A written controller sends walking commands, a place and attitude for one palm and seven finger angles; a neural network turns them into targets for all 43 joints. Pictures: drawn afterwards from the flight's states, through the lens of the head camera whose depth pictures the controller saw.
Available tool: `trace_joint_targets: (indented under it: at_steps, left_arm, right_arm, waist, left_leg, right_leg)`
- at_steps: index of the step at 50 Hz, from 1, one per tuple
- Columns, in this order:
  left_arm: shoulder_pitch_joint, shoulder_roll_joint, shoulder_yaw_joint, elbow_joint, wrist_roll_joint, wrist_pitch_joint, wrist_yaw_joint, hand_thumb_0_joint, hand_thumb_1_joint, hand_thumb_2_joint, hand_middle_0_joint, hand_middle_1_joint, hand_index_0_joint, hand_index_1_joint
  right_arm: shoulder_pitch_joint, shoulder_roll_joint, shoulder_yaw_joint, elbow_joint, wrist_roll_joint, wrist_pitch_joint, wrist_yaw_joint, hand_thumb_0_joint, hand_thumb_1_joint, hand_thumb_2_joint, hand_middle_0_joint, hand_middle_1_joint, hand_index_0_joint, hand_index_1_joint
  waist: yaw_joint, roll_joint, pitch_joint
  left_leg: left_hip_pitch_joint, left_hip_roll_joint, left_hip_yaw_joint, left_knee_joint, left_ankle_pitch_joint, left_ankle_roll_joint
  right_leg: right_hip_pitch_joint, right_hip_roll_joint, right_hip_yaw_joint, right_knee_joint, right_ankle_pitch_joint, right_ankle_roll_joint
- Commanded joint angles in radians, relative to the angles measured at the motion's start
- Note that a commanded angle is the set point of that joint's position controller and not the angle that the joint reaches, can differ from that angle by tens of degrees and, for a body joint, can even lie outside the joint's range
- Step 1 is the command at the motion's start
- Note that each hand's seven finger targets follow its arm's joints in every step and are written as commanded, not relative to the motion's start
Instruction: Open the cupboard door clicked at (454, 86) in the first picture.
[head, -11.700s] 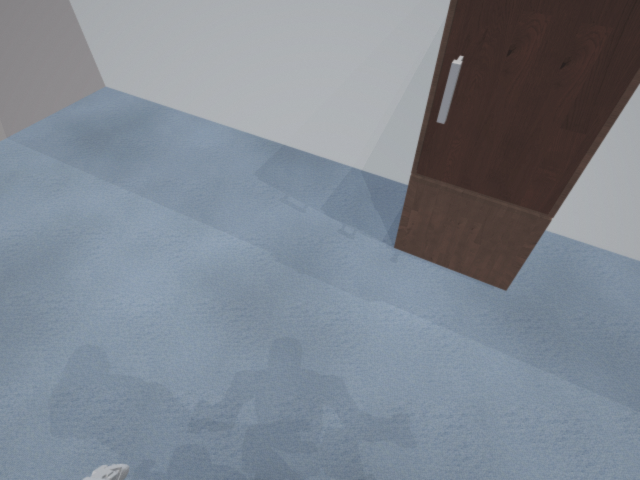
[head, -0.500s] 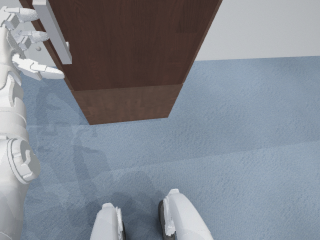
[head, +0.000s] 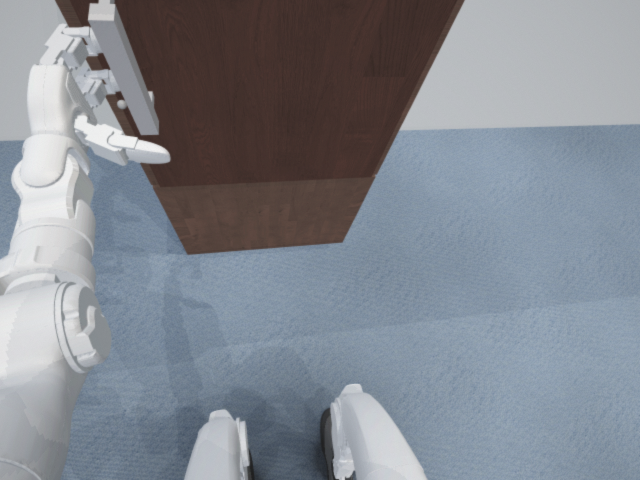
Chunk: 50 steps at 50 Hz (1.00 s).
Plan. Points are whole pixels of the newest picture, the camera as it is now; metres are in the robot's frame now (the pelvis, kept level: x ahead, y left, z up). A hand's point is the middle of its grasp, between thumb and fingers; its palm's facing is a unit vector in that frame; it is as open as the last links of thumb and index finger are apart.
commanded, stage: slide the fingers in behind the handle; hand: left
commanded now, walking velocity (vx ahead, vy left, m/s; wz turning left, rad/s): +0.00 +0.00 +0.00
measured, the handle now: (131, 66) +0.59 +0.16 +0.07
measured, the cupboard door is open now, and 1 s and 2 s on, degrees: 0 0 12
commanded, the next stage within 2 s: close the thumb around the handle in 0.64 s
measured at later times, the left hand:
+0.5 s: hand (150, 104) +0.54 +0.14 +0.06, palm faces +0.00 -1.00 -0.04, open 13.9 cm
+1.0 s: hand (150, 101) +0.54 +0.14 +0.06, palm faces +0.01 -1.00 -0.04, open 12.0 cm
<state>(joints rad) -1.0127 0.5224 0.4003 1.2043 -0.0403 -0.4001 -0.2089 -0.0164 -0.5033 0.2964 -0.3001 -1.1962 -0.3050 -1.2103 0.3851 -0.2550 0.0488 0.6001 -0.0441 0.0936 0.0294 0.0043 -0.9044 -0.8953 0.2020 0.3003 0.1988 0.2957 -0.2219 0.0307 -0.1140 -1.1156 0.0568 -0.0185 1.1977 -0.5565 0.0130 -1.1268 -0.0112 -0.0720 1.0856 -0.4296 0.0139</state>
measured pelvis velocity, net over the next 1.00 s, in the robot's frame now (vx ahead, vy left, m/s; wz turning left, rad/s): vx -0.01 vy -0.01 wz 0.00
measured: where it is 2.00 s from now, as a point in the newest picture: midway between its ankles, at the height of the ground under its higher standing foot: outside the picture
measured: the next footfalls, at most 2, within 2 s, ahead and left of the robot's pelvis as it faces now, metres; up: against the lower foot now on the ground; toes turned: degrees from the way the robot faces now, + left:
none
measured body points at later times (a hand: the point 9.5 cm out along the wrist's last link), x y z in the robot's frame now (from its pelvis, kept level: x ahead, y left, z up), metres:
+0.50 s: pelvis +0.00 -0.01 +0.00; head +0.16 +0.02 +0.41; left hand +0.54 +0.20 +0.06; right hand -0.02 -0.26 -0.11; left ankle -0.01 +0.11 -0.64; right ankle +0.04 -0.14 -0.64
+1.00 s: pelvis -0.01 -0.01 +0.00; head +0.16 +0.00 +0.41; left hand +0.54 +0.19 +0.07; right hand -0.02 -0.27 -0.11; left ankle -0.01 +0.11 -0.64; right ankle +0.04 -0.14 -0.64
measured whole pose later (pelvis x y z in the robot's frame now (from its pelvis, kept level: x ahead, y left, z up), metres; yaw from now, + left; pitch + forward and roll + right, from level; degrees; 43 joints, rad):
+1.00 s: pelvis -0.01 -0.01 +0.00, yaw +0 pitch +27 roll -3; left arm -1.04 0.50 0.39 1.22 -0.01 -0.42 -0.13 -0.01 -0.20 0.42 -0.33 -1.23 -0.34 -1.25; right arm 0.39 -0.26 0.04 0.60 -0.05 0.07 0.03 0.00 -0.90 -0.90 0.20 0.30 0.20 0.30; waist -0.23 0.04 -0.11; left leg -1.13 0.06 -0.01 1.20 -0.54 0.00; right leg -1.16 -0.01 -0.06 1.11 -0.43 0.00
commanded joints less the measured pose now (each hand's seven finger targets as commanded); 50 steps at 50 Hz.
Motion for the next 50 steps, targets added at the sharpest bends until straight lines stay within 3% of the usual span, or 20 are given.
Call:
trace_joint_targets:
  at_steps: [1,6,11,13,15,17,19,22,24,25,27,29,30,32,35,37,40,44,47,50]
  left_arm:
    - [-0.465,0.211,0.001,-0.222,0.008,-0.077,0.027,0.0,-0.5,0.3,-0.3,-1.2,-0.3,-1.2]
    - [-0.5,0.135,-0.05,-0.23,-0.001,-0.087,0.03,0.0,-0.5,0.3,-0.3,-1.2,-0.3,-1.2]
    - [-0.528,0.127,-0.044,-0.227,-0.004,-0.085,0.054,0.0,-0.5,0.3,-0.3,-1.2,-0.3,-1.2]
    - [-0.511,0.139,-0.041,-0.217,0.014,-0.092,0.067,0.0,-0.5,0.3,-0.3,-1.2,-0.3,-1.2]
    - [-0.536,0.109,-0.068,-0.213,0.022,-0.098,0.076,0.0,-0.5,0.3,-0.3,-1.2,-0.3,-1.2]
    - [-0.537,0.152,-0.042,-0.207,0.031,-0.1,0.08,0.0,-0.5,0.3,-0.3,-1.2,-0.3,-1.2]
    - [-0.539,0.106,-0.078,-0.219,0.025,-0.102,0.073,0.0,-0.5,0.3,-0.3,-1.2,-0.3,-1.2]
    - [-0.536,0.094,-0.078,-0.19,0.015,-0.094,0.071,0.0,-0.5,0.3,-0.3,-1.2,-0.3,-1.2]
    - [-0.52,0.163,-0.016,-0.161,0.009,-0.081,0.081,0.0,-0.5,0.3,-0.3,-1.2,-0.3,-1.2]
    - [-0.528,0.201,0.011,-0.174,0.013,-0.086,0.086,0.0,-0.5,0.3,-0.3,-1.2,-0.3,-1.2]
    - [-0.511,0.189,-0.009,-0.176,0.028,-0.091,0.088,0.0,-0.5,0.3,-0.3,-1.2,-0.3,-1.2]
    - [-0.516,0.189,-0.014,-0.164,0.031,-0.088,0.087,0.0,-0.5,0.3,-0.3,-1.2,-0.3,-1.2]
    - [-0.533,0.188,-0.015,-0.168,0.028,-0.091,0.085,0.0,-0.5,0.3,-0.3,-1.2,-0.3,-1.2]
    - [-0.516,0.217,0.003,-0.18,0.03,-0.093,0.078,0.0,-0.5,0.3,-0.3,-1.2,-0.3,-1.2]
    - [-0.519,0.164,-0.031,-0.196,0.018,-0.094,0.068,0.0,-0.5,0.3,-0.3,-1.2,-0.3,-1.2]
    - [-0.514,0.201,0.001,-0.216,0.01,-0.096,0.068,0.0,-0.5,0.3,-0.3,-1.2,-0.3,-1.2]
    - [-0.506,0.165,-0.024,-0.205,0.01,-0.09,0.066,0.0,-0.332,0.372,-0.312,-1.218,-0.312,-1.218]
    - [-0.5,0.211,0.01,-0.174,0.015,-0.076,0.077,0.0,-0.108,0.468,-0.328,-1.242,-0.328,-1.242]
    - [-0.498,0.21,0.013,-0.221,0.021,-0.1,0.078,0.0,0.06,0.54,-0.34,-1.26,-0.34,-1.26]
    - [-0.468,0.171,-0.011,-0.191,0.012,-0.099,0.073,0.0,0.228,0.612,-0.352,-1.278,-0.352,-1.278]
  right_arm:
    - [0.205,-0.187,-0.065,-0.031,-0.004,-0.007,-0.011,0.0,-0.9,-0.9,0.2,0.3,0.2,0.3]
    - [0.211,-0.187,-0.074,-0.018,-0.007,-0.01,-0.008,0.0,-0.9,-0.9,0.2,0.3,0.2,0.3]
    - [0.217,-0.187,-0.075,-0.007,-0.013,-0.013,-0.006,0.0,-0.9,-0.9,0.2,0.3,0.2,0.3]
    - [0.216,-0.184,-0.074,-0.008,-0.013,-0.013,-0.005,0.0,-0.9,-0.9,0.2,0.3,0.2,0.3]
    - [0.216,-0.182,-0.073,-0.007,-0.016,-0.015,-0.004,0.0,-0.9,-0.9,0.2,0.3,0.2,0.3]
    - [0.222,-0.187,-0.074,-0.001,-0.016,-0.013,-0.006,0.0,-0.9,-0.9,0.2,0.3,0.2,0.3]
    - [0.213,-0.18,-0.075,-0.002,-0.015,-0.015,-0.005,0.0,-0.9,-0.9,0.2,0.3,0.2,0.3]
    - [0.214,-0.183,-0.075,0.002,-0.013,-0.015,-0.007,0.0,-0.9,-0.9,0.2,0.3,0.2,0.3]
    - [0.214,-0.188,-0.07,-0.006,-0.011,-0.016,-0.01,0.0,-0.9,-0.9,0.2,0.3,0.2,0.3]
    - [0.217,-0.189,-0.068,-0.009,-0.013,-0.018,-0.014,0.0,-0.9,-0.9,0.2,0.3,0.2,0.3]
    - [0.21,-0.181,-0.065,-0.016,-0.012,-0.02,-0.011,0.0,-0.9,-0.9,0.2,0.3,0.2,0.3]
    - [0.206,-0.184,-0.064,-0.017,-0.01,-0.02,-0.011,0.0,-0.9,-0.9,0.2,0.3,0.2,0.3]
    - [0.208,-0.183,-0.063,-0.018,-0.011,-0.023,-0.014,0.0,-0.9,-0.9,0.2,0.3,0.2,0.3]
    - [0.209,-0.185,-0.066,-0.023,-0.008,-0.024,-0.015,0.0,-0.9,-0.9,0.2,0.3,0.2,0.3]
    - [0.212,-0.183,-0.069,-0.024,-0.008,-0.027,-0.013,0.0,-0.9,-0.9,0.2,0.3,0.2,0.3]
    - [0.213,-0.187,-0.07,-0.02,-0.007,-0.025,-0.013,0.0,-0.9,-0.9,0.2,0.3,0.2,0.3]
    - [0.214,-0.182,-0.068,-0.022,-0.008,-0.026,-0.013,0.0,-0.9,-0.9,0.2,0.3,0.2,0.3]
    - [0.209,-0.185,-0.066,-0.022,-0.003,-0.026,-0.019,0.0,-0.9,-0.9,0.2,0.3,0.2,0.3]
    - [0.214,-0.184,-0.07,-0.023,-0.008,-0.028,-0.015,0.0,-0.9,-0.9,0.2,0.3,0.2,0.3]
    - [0.214,-0.184,-0.072,-0.023,-0.007,-0.027,-0.013,0.0,-0.9,-0.9,0.2,0.3,0.2,0.3]
  waist:
    - [-0.022,0.175,-0.526]
    - [-0.037,0.195,-0.55]
    - [-0.044,0.163,-0.56]
    - [-0.032,0.173,-0.554]
    - [-0.048,0.169,-0.534]
    - [-0.042,0.161,-0.553]
    - [-0.045,0.17,-0.557]
    - [-0.05,0.162,-0.542]
    - [-0.036,0.126,-0.518]
    - [-0.032,0.134,-0.541]
    - [-0.024,0.155,-0.543]
    - [-0.037,0.114,-0.506]
    - [-0.046,0.12,-0.516]
    - [-0.026,0.146,-0.558]
    - [-0.035,0.158,-0.565]
    - [-0.023,0.159,-0.599]
    - [-0.032,0.139,-0.567]
    - [-0.03,0.103,-0.523]
    - [-0.012,0.156,-0.595]
    - [-0.024,0.125,-0.561]
  left_leg:
    - [0.389,-0.03,-0.045,-0.126,0.49,0.003]
    - [0.454,-0.024,-0.059,-0.125,0.521,-0.005]
    - [0.43,-0.028,-0.057,-0.117,0.507,-0.001]
    - [0.416,-0.032,-0.054,-0.121,0.494,-0.002]
    - [0.412,-0.032,-0.055,-0.118,0.48,0.003]
    - [0.412,-0.031,-0.059,-0.12,0.483,0.001]
    - [0.415,-0.034,-0.052,-0.121,0.476,0.001]
    - [0.407,-0.034,-0.053,-0.12,0.458,0.002]
    - [0.332,-0.04,-0.041,-0.123,0.408,0.009]
    - [0.331,-0.04,-0.04,-0.12,0.421,0.012]
    - [0.327,-0.043,-0.033,-0.119,0.429,0.01]
    - [0.291,-0.041,-0.03,-0.119,0.382,0.015]
    - [0.287,-0.042,-0.028,-0.113,0.381,0.02]
    - [0.3,-0.044,-0.027,-0.116,0.394,0.015]
    - [0.344,-0.041,-0.033,-0.116,0.42,0.013]
    - [0.351,-0.04,-0.03,-0.113,0.435,0.011]
    - [0.336,-0.04,-0.03,-0.117,0.436,0.013]
    - [0.268,-0.043,-0.019,-0.122,0.371,0.018]
    - [0.345,-0.041,-0.029,-0.118,0.443,0.01]
    - [0.347,-0.039,-0.029,-0.119,0.45,0.012]
  right_leg:
    - [0.238,0.051,0.017,-0.082,0.301,-0.034]
    - [0.203,0.052,0.007,-0.083,0.295,-0.035]
    - [0.214,0.051,0.008,-0.08,0.304,-0.033]
    - [0.224,0.049,0.012,-0.08,0.297,-0.034]
    - [0.202,0.049,0.011,-0.08,0.285,-0.034]
    - [0.221,0.05,0.012,-0.078,0.29,-0.035]
    - [0.228,0.048,0.014,-0.084,0.295,-0.035]
    - [0.211,0.048,0.013,-0.086,0.277,-0.033]
    - [0.262,0.049,0.024,-0.092,0.269,-0.031]
    - [0.275,0.048,0.025,-0.082,0.287,-0.034]
    - [0.28,0.046,0.03,-0.082,0.298,-0.032]
    - [0.276,0.046,0.033,-0.09,0.267,-0.028]
    - [0.279,0.047,0.037,-0.088,0.274,-0.028]
    - [0.3,0.046,0.037,-0.083,0.284,-0.03]
    - [0.271,0.047,0.032,-0.081,0.291,-0.032]
    - [0.296,0.047,0.035,-0.081,0.31,-0.03]
    - [0.296,0.048,0.032,-0.081,0.319,-0.03]
    - [0.316,0.046,0.042,-0.094,0.283,-0.024]
    - [0.307,0.046,0.036,-0.078,0.317,-0.031]
    - [0.292,0.049,0.032,-0.083,0.323,-0.03]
